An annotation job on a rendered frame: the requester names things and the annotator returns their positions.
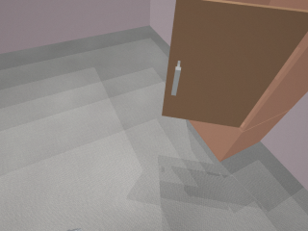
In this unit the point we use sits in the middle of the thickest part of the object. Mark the handle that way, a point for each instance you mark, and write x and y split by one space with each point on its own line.
176 78

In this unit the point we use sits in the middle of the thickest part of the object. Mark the cupboard door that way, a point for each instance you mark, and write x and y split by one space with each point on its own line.
229 53

